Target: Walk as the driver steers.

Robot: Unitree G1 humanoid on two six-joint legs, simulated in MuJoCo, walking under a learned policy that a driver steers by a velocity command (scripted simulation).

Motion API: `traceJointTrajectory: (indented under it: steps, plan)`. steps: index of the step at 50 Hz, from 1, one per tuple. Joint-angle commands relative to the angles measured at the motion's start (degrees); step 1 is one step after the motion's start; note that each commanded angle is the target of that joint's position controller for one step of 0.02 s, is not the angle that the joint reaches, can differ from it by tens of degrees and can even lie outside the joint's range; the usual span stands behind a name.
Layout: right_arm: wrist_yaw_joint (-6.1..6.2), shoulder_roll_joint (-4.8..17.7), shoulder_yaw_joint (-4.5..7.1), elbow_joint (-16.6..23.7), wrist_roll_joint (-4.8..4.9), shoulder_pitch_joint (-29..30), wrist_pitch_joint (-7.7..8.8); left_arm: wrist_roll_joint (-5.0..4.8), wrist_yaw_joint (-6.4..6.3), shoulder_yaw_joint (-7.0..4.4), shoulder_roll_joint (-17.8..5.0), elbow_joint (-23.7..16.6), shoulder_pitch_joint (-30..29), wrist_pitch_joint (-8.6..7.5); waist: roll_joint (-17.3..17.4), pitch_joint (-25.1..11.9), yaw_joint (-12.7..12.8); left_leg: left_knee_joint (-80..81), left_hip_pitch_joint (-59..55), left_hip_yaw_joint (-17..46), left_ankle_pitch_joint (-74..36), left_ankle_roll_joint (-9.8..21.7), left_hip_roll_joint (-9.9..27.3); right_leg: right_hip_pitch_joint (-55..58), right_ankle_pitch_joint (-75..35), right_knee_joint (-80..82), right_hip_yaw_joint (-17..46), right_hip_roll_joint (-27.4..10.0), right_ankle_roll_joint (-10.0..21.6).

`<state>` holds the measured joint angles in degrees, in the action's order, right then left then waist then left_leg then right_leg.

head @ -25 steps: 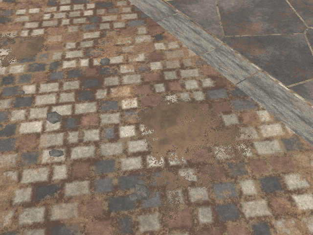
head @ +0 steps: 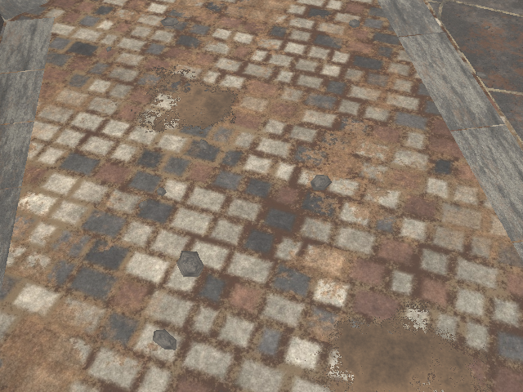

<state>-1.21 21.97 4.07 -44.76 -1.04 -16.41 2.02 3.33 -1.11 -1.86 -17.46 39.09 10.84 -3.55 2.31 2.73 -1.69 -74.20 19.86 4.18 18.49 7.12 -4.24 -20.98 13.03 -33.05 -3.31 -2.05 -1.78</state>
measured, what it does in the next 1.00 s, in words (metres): walks ahead: left foot, then right foot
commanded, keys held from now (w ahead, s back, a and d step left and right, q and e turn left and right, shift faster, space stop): w+q+shift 0.16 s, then w+shift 0.18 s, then w+e+shift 0.66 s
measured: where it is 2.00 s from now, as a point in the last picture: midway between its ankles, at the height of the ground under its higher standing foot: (234, 73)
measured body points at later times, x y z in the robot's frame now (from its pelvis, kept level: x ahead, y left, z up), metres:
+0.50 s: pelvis +0.45 +0.08 +0.00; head +0.48 +0.08 +0.45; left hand +0.45 +0.34 -0.12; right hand +0.59 -0.17 -0.12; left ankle +0.44 +0.10 -0.72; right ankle +0.45 -0.10 -0.62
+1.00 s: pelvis +0.93 +0.14 +0.01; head +0.95 +0.15 +0.46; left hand +0.91 +0.42 -0.13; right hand +1.16 -0.09 -0.04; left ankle +1.05 +0.33 -0.65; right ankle +0.89 +0.12 -0.72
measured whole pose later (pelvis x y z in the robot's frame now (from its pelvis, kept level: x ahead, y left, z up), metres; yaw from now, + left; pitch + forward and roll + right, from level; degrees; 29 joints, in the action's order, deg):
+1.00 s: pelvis +0.93 +0.14 +0.01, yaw -7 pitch +0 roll -1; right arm -0.7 12.4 -3.2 -35.0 -3.9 -1.3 4.7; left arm 0.5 0.6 -3.7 -17.3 52.0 27.9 -2.4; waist -0.3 0.9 3.7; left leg -61.2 39.7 7.3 13.3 -2.9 7.6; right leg -7.3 15.1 -23.2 4.4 12.9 10.5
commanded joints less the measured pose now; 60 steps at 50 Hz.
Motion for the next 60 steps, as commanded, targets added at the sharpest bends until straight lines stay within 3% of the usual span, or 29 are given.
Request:
traceJointTrajectory:
  steps: [1, 4, 9, 12, 14, 16, 17, 18, 19, 21, 24, 28, 32, 35, 37, 38, 39, 40, 41, 42, 43, 44, 47, 50, 53, 56, 58, 59, 60]
  plan:
    - [-2.19, -0.6, -1.07, 7.6, -1.17, 5.6, -1.03, -0.66, 0.32, -1.46, -3.6, 2.3, 10.0, -1.16, -7.5, -2.4, 3.7, -2.4, 22.2, 1.0, -3.0, -1.1, 8.5, 18.1, 9.7, 20.1, 18.5, -15.7, 6.3]
    - [-3.20, -2.6, -2.20, 11.4, -1.12, 11.0, -2.33, -1.94, 1.52, -1.27, -2.7, 5.0, 10.6, -2.86, -6.9, 0.8, 2.0, -0.2, 25.4, -0.5, -7.8, -1.5, 10.2, 15.1, -3.2, 23.4, 6.8, -14.9, 5.0]
    - [-4.56, -1.7, -3.03, 15.0, -0.92, 20.6, -2.30, -1.38, 1.35, -1.64, -4.9, 7.2, 11.0, -4.03, -4.0, 7.1, 1.3, 20.2, 20.9, -8.2, -18.8, 0.1, 8.6, 12.7, -18.2, 29.1, -9.4, -10.4, 3.7]
    - [-4.62, -2.8, -3.63, 13.9, -1.21, 21.4, -1.29, -1.36, 0.73, -1.91, -8.2, 9.2, 15.8, -3.50, -4.9, 6.0, 1.1, 30.0, 11.0, -13.5, -17.9, 3.5, 2.6, 18.8, -51.7, 26.2, -12.4, -11.4, 4.1]
    - [-3.27, -0.1, -2.55, 10.4, -1.36, 12.6, -0.60, -1.37, 0.16, -2.63, -12.4, 9.3, 15.7, -1.85, -8.5, -0.6, -4.3, 32.1, 0.7, -13.3, -11.3, 5.2, -1.8, 24.2, -71.2, 13.1, -12.2, -13.4, 5.1]
    - [-1.41, 4.4, 0.15, 2.8, -1.52, -9.7, -0.37, -1.31, -0.24, -2.85, -13.8, 8.0, 11.8, -0.26, -8.9, -10.7, -14.8, 39.2, -24.6, -8.9, -7.7, 7.6, -2.9, 16.1, -67.8, -16.9, -11.8, -12.9, 6.1]
    - [-0.05, 8.7, 1.76, 1.4, -1.74, -9.6, -0.87, -0.52, 0.51, -1.98, -8.2, 7.4, 14.5, -0.23, 0.3, -12.6, -9.5, 37.8, -35.8, 3.8, 1.7, 7.5, 6.4, 1.4, -13.5, -38.6, -9.9, -6.7, 5.2]
    - [0.35, 13.3, 2.55, 4.5, -2.00, -5.3, -1.14, -3.27, 1.35, -0.63, -3.5, 2.9, 20.3, -0.67, 12.5, -22.9, -2.4, 47.7, -49.5, 37.8, 6.3, 15.3, 23.5, -18.7, 17.1, -58.7, -2.0, 0.7, 3.4]
    - [0.76, 10.4, 2.65, 4.6, -1.36, -7.0, -1.18, -3.32, 0.91, -1.33, -8.0, 1.3, 9.7, -1.56, -0.1, -20.9, -7.0, 55.7, -45.0, 38.0, 6.6, 12.5, 21.7, -23.6, 9.3, -59.0, 5.7, -0.4, 4.7]
    - [1.49, 5.4, 1.60, 1.4, -1.74, -3.4, 0.85, -3.84, 1.13, -0.51, -5.0, 3.0, 8.8, -1.62, -6.6, -4.3, -1.5, 59.0, -24.6, 22.8, -2.7, 9.5, 20.0, -21.6, 3.8, -50.3, 6.7, -3.9, 5.3]
    - [1.46, -0.4, -0.36, -0.2, -0.73, -0.6, 3.82, -2.25, 2.82, -0.18, -1.9, 6.4, 13.2, 1.71, -3.7, -0.2, 4.2, 64.6, -9.2, 9.6, -6.0, 4.7, 15.5, -12.1, 1.5, -40.9, 9.0, -7.0, 4.5]
    - [0.25, -1.9, -0.87, -2.5, -0.01, -3.2, 5.99, -3.07, 3.97, -0.01, -0.3, 3.5, 1.4, 2.44, -0.9, 5.5, 2.1, 69.3, -8.4, -6.4, -25.7, -1.5, 9.9, -17.8, -10.7, -28.1, 4.8, -5.7, 5.1]
    - [0.99, -1.5, -1.77, -3.9, 0.46, -5.7, 6.78, -3.27, 5.10, 1.16, 0.9, 1.4, -6.6, 1.16, -1.5, 5.2, 0.5, 70.6, -13.3, -15.1, -47.0, -4.8, 9.0, -13.1, -23.0, -11.6, -4.3, -1.4, 7.6]
    - [3.30, 2.6, -1.28, -4.0, 0.21, -6.1, 6.31, -2.77, 5.44, 0.69, -1.9, 2.5, -3.5, 1.27, 2.3, 0.0, 3.7, 61.8, -24.1, -17.5, -76.8, -7.7, 11.9, -6.2, -22.8, -5.7, -8.5, 4.7, 9.9]
    - [4.85, 5.9, -0.26, -2.6, -0.76, -2.6, 4.29, -2.57, 4.94, -1.04, -6.5, 6.4, 10.7, 2.01, 4.8, -7.2, 11.8, 42.7, -24.7, -17.1, -90.1, -8.5, 14.1, 7.9, -14.6, -6.9, -8.7, 9.0, 11.6]
    - [5.05, 7.2, 0.23, -1.1, -1.44, 2.0, 3.26, -2.44, 4.27, -2.58, -9.3, 10.2, 24.0, 2.33, 4.7, -11.4, 18.5, 25.3, -18.5, -15.7, -87.9, -8.2, 15.0, 20.1, -10.0, -6.7, -4.5, 8.2, 14.4]
    - [4.28, 7.1, 0.72, -0.8, -1.22, 5.9, 2.47, -3.31, 3.18, -4.32, -11.7, 12.3, 32.1, 2.48, -1.4, -11.6, 23.3, -2.7, -8.9, -17.0, -55.3, -7.6, 8.1, 28.6, -7.7, -0.8, 1.3, 4.9, 18.6]
    - [2.76, -4.2, -2.36, 2.6, -2.65, 7.6, 4.01, -3.74, 2.45, -4.68, -13.5, 13.3, 26.7, 3.13, -17.5, -5.6, 14.4, -24.3, 16.9, -11.9, 9.5, -7.8, -1.9, 35.2, -18.5, -7.6, 13.1, -0.1, 21.0]
    - [2.10, -4.7, -3.47, 8.3, -0.32, 0.6, 5.25, -2.44, 2.09, -5.26, -16.6, 10.1, 20.3, 3.37, -19.5, -17.2, 7.4, -30.4, 31.4, 0.5, 11.8, -8.6, -1.5, 45.4, 0.6, 6.8, 42.5, -10.4, 32.5]
    - [1.70, -1.4, -3.98, 8.3, -1.60, 3.3, 6.64, -2.18, 1.60, -4.96, -12.1, 7.5, 16.8, 3.39, -6.8, -13.0, 7.8, -23.0, 33.2, 3.8, 5.5, -6.5, 2.2, 39.1, 16.8, 19.1, 51.2, -12.8, 30.1]
    - [1.27, 0.5, -3.60, 7.8, -1.69, 5.1, 6.96, -2.04, 1.35, -4.10, -8.4, 7.8, 14.2, 3.21, 2.3, -4.8, 4.7, -15.3, 30.5, 3.4, 0.5, -6.2, 5.2, 27.4, 19.1, 22.1, 47.3, -11.6, 26.6]
    - [1.36, 0.0, -3.77, 7.9, -2.77, 6.4, 6.29, -2.31, 1.39, -3.75, -7.6, 8.2, 12.4, 2.63, 5.4, -0.4, 2.0, -10.5, 26.8, 2.5, 0.5, -6.9, 7.0, 17.9, 13.4, 22.4, 41.9, -8.7, 24.3]
    - [0.97, -1.7, -4.91, 9.8, -3.80, 8.1, 2.30, -2.97, 1.36, -3.29, -7.8, 7.4, 10.4, -0.16, 4.2, 4.4, -1.5, 4.9, 16.6, -0.1, 0.4, -10.2, 10.7, -1.8, 4.0, 24.6, 30.2, -1.5, 22.5]
    - [-0.01, -3.4, -6.00, 13.8, -1.99, 17.8, 2.12, -3.21, 1.54, -4.22, -9.1, 6.8, 10.9, -1.23, -0.1, 4.8, 2.0, 25.1, 8.8, -3.6, -13.8, -11.2, 10.5, -6.7, -7.0, 25.3, 23.4, 3.4, 19.6]
    - [-0.31, -4.6, -6.30, 14.3, -0.66, 20.8, 2.49, -4.28, 2.26, -4.64, -9.0, 7.7, 15.0, -1.57, -3.4, 1.2, 6.8, 38.1, 3.8, -6.1, -27.8, -9.1, 7.8, 2.6, -19.6, 24.7, 21.4, 2.5, 15.9]
    - [0.20, -2.1, -5.12, 14.1, -1.24, 20.8, 3.15, -3.53, 1.62, -4.74, -9.3, 8.8, 17.0, -1.69, -5.0, -1.2, 7.5, 45.5, 3.5, -5.9, -25.2, -6.5, 5.7, 17.0, -34.2, 18.6, 21.2, -0.6, 13.5]
    - [1.13, 2.2, -2.87, 10.7, -0.94, 9.0, 3.68, -2.32, 1.22, -5.21, -12.6, 8.9, 15.9, -1.66, -6.2, -9.2, 1.4, 45.4, -7.0, -6.4, -14.4, -4.4, 2.3, 23.0, -50.3, 3.5, 20.2, -1.8, 11.3]
    - [1.99, 4.2, -1.65, 7.8, -0.72, -2.2, 3.76, -1.76, 1.27, -5.17, -12.8, 8.3, 12.4, -1.69, -6.2, -14.0, -5.5, 44.3, -18.9, -5.6, -11.5, -3.5, 4.5, 17.4, -47.0, -9.7, 18.5, -0.2, 10.2]
    - [3.18, 8.0, -0.14, 5.5, -1.90, -15.1, 3.72, -1.21, 1.07, -3.78, -7.6, 6.7, 10.7, -2.15, -1.3, -21.0, -10.7, 42.0, -32.3, 5.8, 7.2, -2.2, 14.5, 7.1, -31.5, -29.7, 15.1, 2.1, 10.0]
